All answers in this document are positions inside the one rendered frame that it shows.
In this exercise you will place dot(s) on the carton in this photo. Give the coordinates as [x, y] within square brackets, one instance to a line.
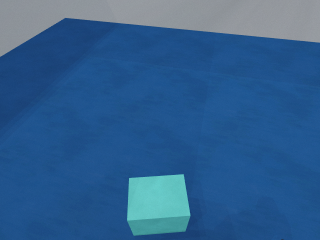
[157, 205]

